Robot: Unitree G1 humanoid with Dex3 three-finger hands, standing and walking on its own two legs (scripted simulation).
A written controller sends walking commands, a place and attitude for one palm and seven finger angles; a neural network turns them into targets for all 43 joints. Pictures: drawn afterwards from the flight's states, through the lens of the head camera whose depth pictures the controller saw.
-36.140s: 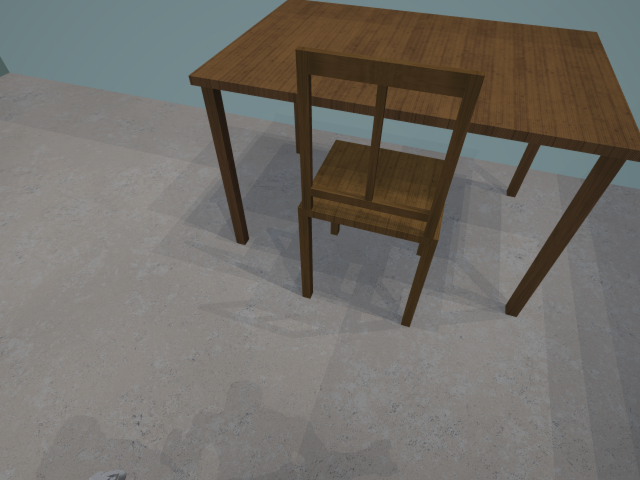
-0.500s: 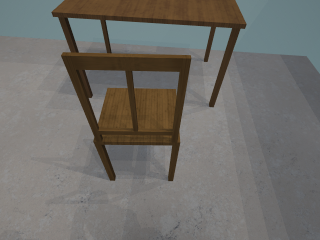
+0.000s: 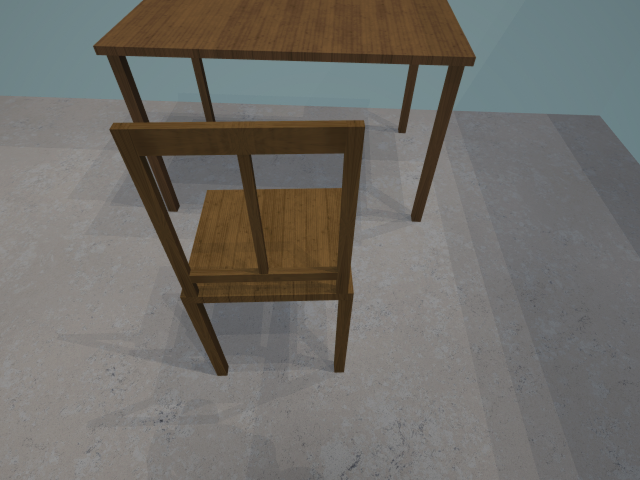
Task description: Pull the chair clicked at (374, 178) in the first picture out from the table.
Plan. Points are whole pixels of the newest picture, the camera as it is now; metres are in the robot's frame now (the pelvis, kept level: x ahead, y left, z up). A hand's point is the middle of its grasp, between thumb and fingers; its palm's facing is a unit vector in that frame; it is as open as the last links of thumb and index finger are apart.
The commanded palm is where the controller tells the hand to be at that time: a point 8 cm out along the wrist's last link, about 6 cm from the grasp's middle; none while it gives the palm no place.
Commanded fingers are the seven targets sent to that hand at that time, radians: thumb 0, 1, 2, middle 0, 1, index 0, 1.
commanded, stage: let the arm hang, fingers relaxed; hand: left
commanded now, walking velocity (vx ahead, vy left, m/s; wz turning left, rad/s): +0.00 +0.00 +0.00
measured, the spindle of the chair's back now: (255, 220) +0.57 +0.16 -0.06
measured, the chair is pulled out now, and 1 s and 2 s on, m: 0.57 0.57 0.57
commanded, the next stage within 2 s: look to check the result in 0.10 s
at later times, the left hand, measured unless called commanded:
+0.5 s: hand out of the picture +0.00 +0.15 -0.17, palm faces +0.06 -0.98 -0.17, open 7.4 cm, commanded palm none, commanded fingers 0.00 0.90 0.90 -0.20 -0.30 -0.20 -0.30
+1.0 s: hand out of the picture +0.00 +0.15 -0.17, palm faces +0.06 -0.98 -0.17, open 7.4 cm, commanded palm none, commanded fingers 0.00 0.90 0.90 -0.20 -0.30 -0.20 -0.30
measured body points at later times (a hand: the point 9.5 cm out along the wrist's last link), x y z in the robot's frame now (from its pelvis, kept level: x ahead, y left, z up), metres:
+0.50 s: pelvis +0.01 -0.01 +0.00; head +0.03 -0.01 +0.45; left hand -0.01 +0.20 -0.16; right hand +0.00 -0.21 -0.16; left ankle +0.03 +0.13 -0.74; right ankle -0.01 -0.09 -0.74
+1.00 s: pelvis +0.01 -0.01 +0.00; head +0.02 -0.02 +0.45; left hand +0.00 +0.20 -0.16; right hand -0.01 -0.21 -0.16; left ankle +0.03 +0.13 -0.74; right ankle -0.01 -0.09 -0.74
